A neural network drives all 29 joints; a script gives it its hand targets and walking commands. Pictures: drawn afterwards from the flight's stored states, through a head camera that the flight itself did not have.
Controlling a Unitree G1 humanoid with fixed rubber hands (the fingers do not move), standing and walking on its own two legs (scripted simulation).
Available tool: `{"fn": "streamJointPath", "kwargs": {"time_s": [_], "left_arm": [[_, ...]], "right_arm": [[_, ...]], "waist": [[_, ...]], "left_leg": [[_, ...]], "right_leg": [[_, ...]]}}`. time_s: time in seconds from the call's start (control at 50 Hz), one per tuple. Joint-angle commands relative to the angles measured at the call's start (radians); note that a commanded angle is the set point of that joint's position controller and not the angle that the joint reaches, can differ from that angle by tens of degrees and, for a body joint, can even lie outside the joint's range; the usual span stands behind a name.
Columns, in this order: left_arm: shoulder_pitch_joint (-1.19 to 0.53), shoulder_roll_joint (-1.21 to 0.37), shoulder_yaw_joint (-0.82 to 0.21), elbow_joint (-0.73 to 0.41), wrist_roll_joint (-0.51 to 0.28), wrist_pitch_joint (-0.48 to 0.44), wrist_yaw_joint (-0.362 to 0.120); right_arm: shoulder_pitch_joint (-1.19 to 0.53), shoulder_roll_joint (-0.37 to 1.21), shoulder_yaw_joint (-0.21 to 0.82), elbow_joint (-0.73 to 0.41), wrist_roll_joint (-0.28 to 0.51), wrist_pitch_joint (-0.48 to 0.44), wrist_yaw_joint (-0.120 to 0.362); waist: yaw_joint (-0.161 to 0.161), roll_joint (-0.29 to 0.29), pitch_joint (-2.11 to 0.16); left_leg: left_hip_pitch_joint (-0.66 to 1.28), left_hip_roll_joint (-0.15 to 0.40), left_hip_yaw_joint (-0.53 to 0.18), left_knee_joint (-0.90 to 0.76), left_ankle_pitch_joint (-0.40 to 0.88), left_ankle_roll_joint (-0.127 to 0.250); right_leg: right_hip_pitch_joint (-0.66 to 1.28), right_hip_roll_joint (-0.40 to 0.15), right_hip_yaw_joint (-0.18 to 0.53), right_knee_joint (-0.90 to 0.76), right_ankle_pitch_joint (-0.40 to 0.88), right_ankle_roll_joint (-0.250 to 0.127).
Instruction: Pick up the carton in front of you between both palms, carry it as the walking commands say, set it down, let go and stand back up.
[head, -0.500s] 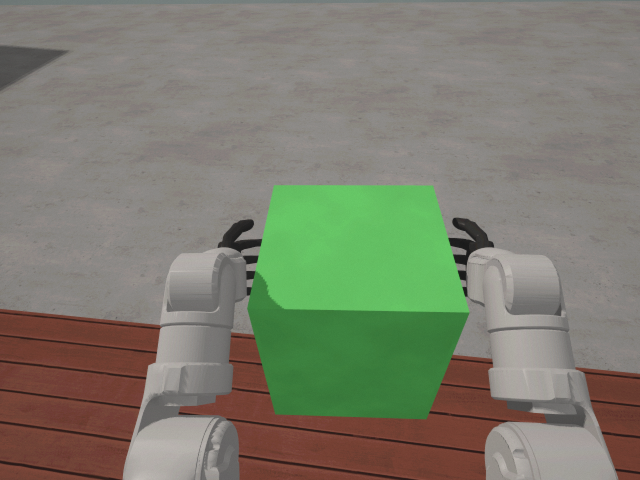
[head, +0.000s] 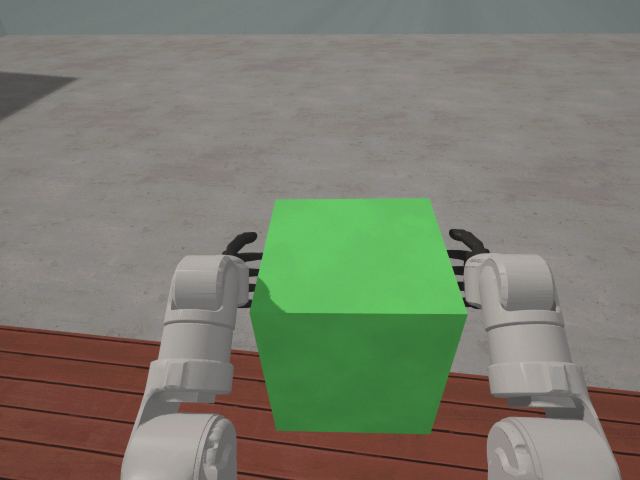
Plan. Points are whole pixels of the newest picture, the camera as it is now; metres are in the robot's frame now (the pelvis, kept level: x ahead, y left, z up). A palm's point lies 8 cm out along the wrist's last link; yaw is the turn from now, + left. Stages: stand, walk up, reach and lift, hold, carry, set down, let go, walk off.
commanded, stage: carry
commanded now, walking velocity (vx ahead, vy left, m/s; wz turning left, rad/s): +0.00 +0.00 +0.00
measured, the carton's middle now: (352, 315) +0.35 +0.00 +0.05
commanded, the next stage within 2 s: none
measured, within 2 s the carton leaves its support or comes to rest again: neither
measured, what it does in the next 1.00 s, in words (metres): stands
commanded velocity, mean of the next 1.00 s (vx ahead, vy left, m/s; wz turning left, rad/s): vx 0.00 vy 0.00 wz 0.00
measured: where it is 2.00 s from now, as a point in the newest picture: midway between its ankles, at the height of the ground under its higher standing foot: outside the picture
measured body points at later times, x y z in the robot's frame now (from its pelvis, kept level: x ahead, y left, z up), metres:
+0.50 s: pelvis +0.00 +0.00 +0.00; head -0.02 +0.00 +0.45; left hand +0.35 +0.15 +0.12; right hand +0.36 -0.15 +0.12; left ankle +0.04 +0.10 -0.73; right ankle +0.04 -0.08 -0.73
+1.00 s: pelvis +0.00 +0.00 +0.00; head -0.02 +0.00 +0.45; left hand +0.36 +0.15 +0.12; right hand +0.36 -0.15 +0.12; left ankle +0.04 +0.10 -0.73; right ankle +0.04 -0.08 -0.73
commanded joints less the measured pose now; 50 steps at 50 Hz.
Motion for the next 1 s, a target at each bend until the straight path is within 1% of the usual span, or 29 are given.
{"fn": "streamJointPath", "kwargs": {"time_s": [0.0,0.1,0.16,0.44,0.7,0.98], "left_arm": [[-0.763,-1.112,-0.515,-0.160,-0.399,-0.040,-0.222],[-0.763,-1.115,-0.522,-0.176,-0.406,-0.033,-0.223],[-0.764,-1.117,-0.525,-0.182,-0.408,-0.030,-0.225],[-0.770,-1.120,-0.533,-0.187,-0.408,-0.025,-0.228],[-0.767,-1.117,-0.527,-0.177,-0.403,-0.026,-0.228],[-0.770,-1.119,-0.527,-0.179,-0.405,-0.024,-0.228]], "right_arm": [[-0.732,1.128,0.517,-0.134,0.399,-0.019,0.228],[-0.730,1.129,0.523,-0.148,0.401,-0.012,0.227],[-0.730,1.130,0.526,-0.153,0.401,-0.009,0.228],[-0.733,1.135,0.535,-0.155,0.402,-0.004,0.231],[-0.734,1.134,0.530,-0.146,0.400,-0.005,0.234],[-0.735,1.133,0.528,-0.149,0.400,-0.003,0.233]], "waist": [[0.002,-0.001,-0.321],[0.003,-0.003,-0.344],[0.003,-0.003,-0.351],[0.002,-0.006,-0.340],[0.002,-0.005,-0.331],[0.002,-0.004,-0.337]], "left_leg": [[0.116,0.140,-0.135,-0.066,0.064,0.036],[0.122,0.141,-0.134,-0.053,0.112,0.039],[0.123,0.141,-0.133,-0.049,0.122,0.041],[0.115,0.138,-0.135,-0.055,0.070,0.043],[0.114,0.140,-0.137,-0.059,0.068,0.043],[0.120,0.143,-0.137,-0.055,0.090,0.044]], "right_leg": [[0.116,-0.179,0.165,-0.084,0.090,-0.046],[0.133,-0.180,0.161,-0.061,0.155,-0.049],[0.136,-0.180,0.161,-0.053,0.171,-0.050],[0.121,-0.185,0.169,-0.065,0.103,-0.052],[0.118,-0.185,0.167,-0.067,0.094,-0.050],[0.126,-0.185,0.163,-0.058,0.119,-0.048]]}}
